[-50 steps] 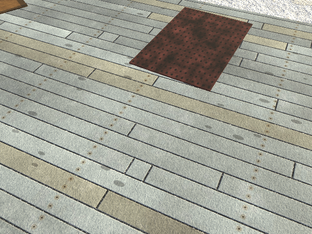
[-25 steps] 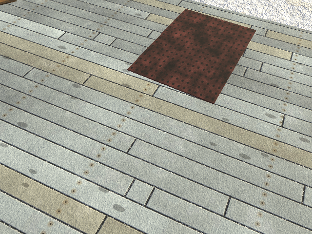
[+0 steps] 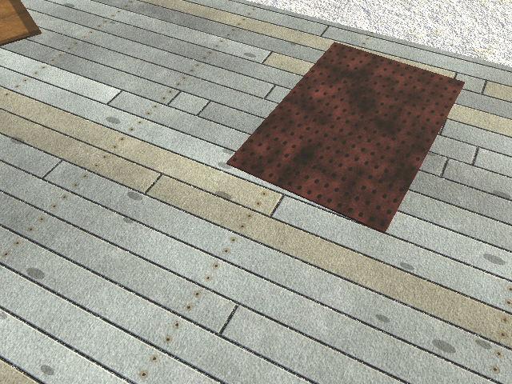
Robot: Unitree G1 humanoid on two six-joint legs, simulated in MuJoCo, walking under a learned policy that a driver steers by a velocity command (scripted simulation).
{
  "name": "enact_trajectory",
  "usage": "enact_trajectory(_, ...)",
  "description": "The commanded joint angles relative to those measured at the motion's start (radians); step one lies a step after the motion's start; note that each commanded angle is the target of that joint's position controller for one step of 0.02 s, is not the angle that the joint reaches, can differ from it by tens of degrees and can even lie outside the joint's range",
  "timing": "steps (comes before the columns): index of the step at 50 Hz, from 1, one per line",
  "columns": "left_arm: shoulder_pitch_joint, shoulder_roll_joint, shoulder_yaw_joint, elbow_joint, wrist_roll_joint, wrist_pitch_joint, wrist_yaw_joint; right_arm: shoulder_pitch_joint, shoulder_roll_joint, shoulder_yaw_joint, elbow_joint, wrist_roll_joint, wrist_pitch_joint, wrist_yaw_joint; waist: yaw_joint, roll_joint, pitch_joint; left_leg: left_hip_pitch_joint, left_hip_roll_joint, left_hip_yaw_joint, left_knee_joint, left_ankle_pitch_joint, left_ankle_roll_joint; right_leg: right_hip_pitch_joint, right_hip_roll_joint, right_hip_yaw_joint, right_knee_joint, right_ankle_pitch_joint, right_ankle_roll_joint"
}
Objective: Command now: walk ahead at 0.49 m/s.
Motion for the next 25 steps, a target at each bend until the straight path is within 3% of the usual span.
enact_trajectory(1, 0.032, 0.095, 0.006, -0.043, -0.003, -0.014, 0.002, -0.061, -0.032, 0.000, -0.063, 0.009, 0.002, 0.007, -0.009, -0.062, 0.069, -0.026, -0.006, 0.051, -0.149, 0.115, -0.022, -0.066, -0.256, 0.171, -0.154, 0.317, -0.073)
enact_trajectory(6, 0.133, 0.099, 0.001, -0.015, 0.003, -0.011, 0.011, -0.210, -0.026, 0.010, -0.114, 0.019, -0.005, 0.005, 0.044, -0.088, 0.065, -0.019, -0.054, 0.095, -0.349, 0.170, -0.006, 0.093, -0.276, 0.147, -0.114, 0.463, -0.060)
enact_trajectory(9, 0.140, 0.112, 0.004, -0.005, 0.014, -0.005, 0.020, -0.236, -0.042, 0.006, -0.136, 0.017, -0.016, 0.002, 0.034, -0.093, 0.066, -0.008, -0.076, 0.096, -0.413, 0.092, 0.030, 0.197, -0.315, 0.145, -0.050, 0.596, -0.071)
enact_trajectory(11, 0.104, 0.131, 0.009, -0.009, 0.017, -0.005, 0.025, -0.140, -0.064, -0.007, -0.114, 0.016, -0.025, -0.008, -0.021, -0.108, 0.018, 0.141, -0.127, 0.114, -0.453, 0.007, 0.067, 0.210, -0.320, 0.122, 0.075, 0.847, -0.052)
enact_trajectory(12, 0.092, 0.139, 0.012, -0.009, 0.017, -0.003, 0.024, -0.019, -0.082, -0.019, -0.075, 0.015, -0.032, -0.015, -0.070, -0.106, -0.042, 0.271, -0.157, 0.122, -0.493, -0.002, 0.088, 0.206, -0.307, 0.110, 0.209, 0.921, -0.041)
enact_trajectory(13, 0.070, 0.138, 0.011, -0.016, 0.008, -0.001, 0.021, 0.153, -0.110, -0.034, -0.019, 0.004, -0.042, -0.025, -0.145, -0.085, -0.126, 0.500, -0.136, 0.098, -0.548, 0.055, 0.118, 0.104, -0.276, 0.082, 0.403, 0.823, -0.022)
enact_trajectory(14, 0.078, 0.089, -0.004, -0.053, -0.015, -0.004, 0.014, 0.319, -0.198, -0.060, 0.012, -0.022, -0.047, -0.037, -0.185, 0.018, -0.253, 0.794, 0.095, -0.170, -0.553, -0.036, 0.186, -0.160, -0.209, 0.040, 0.711, 0.470, 0.006)
enact_trajectory(15, 0.181, 0.033, -0.007, -0.052, -0.036, 0.000, 0.004, 0.338, -0.251, -0.076, 0.020, -0.020, -0.038, -0.026, -0.131, 0.199, -0.352, 0.975, 0.328, -0.627, -0.661, -0.024, 0.323, -0.462, -0.023, 0.045, 1.044, -0.331, 0.035)
enact_trajectory(16, 0.082, 0.118, 0.018, -0.058, -0.009, 0.006, 0.009, 0.247, -0.196, -0.066, 0.010, 0.014, -0.029, -0.016, -0.107, 0.028, -0.245, 0.871, 0.264, -0.589, -0.706, -0.113, 0.278, -0.547, -0.085, 0.167, 1.093, -0.269, 0.014)
enact_trajectory(17, 0.005, 0.106, 0.019, -0.090, -0.004, 0.001, 0.004, 0.142, -0.143, -0.050, -0.007, 0.024, -0.032, -0.013, -0.071, 0.014, -0.104, 0.711, 0.236, -0.443, -0.747, -0.090, 0.245, -0.564, -0.125, 0.162, 1.050, -0.171, 0.015)
enact_trajectory(18, -0.031, 0.089, 0.019, -0.096, -0.001, 0.000, 0.002, 0.095, -0.092, -0.037, -0.011, 0.019, -0.039, -0.010, -0.044, -0.017, -0.042, 0.603, 0.192, -0.351, -0.784, -0.009, 0.214, -0.534, -0.157, 0.155, 0.997, -0.116, 0.016)
enact_trajectory(20, -0.012, 0.057, 0.019, -0.092, 0.023, 0.024, -0.008, 0.106, -0.036, -0.017, 0.018, 0.022, -0.052, -0.017, 0.005, 0.015, -0.008, 0.478, 0.125, -0.222, -0.819, 0.099, 0.165, -0.448, -0.187, 0.146, 0.916, -0.084, 0.035)
enact_trajectory(22, -0.015, 0.036, 0.019, -0.097, 0.027, 0.043, -0.018, 0.164, -0.049, -0.016, 0.044, 0.025, -0.066, -0.022, 0.019, 0.016, -0.004, 0.451, 0.103, -0.168, -0.837, 0.182, 0.167, -0.437, -0.190, 0.124, 0.881, -0.072, 0.054)
enact_trajectory(25, -0.138, 0.048, 0.020, -0.144, 0.029, 0.056, -0.026, 0.223, -0.086, -0.020, 0.062, 0.025, -0.072, -0.024, 0.010, 0.024, 0.034, 0.464, 0.086, -0.114, -0.870, 0.227, 0.167, -0.538, -0.214, 0.095, 0.787, 0.014, 0.082)
Velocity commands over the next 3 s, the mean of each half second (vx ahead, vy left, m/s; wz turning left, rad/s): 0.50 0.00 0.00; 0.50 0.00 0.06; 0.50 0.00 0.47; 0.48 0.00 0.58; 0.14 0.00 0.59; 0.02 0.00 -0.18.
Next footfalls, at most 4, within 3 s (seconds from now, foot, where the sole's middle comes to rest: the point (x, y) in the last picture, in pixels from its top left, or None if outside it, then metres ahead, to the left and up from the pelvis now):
0.26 left None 0.33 0.11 -0.78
0.82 right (300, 336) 0.63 -0.07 -0.78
1.38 left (237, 255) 0.88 0.12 -0.78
1.92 right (247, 169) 1.25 0.10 -0.78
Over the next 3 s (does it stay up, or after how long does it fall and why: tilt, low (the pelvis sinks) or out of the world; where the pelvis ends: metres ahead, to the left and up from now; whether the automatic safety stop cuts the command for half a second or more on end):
stays up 1.15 0.17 0.00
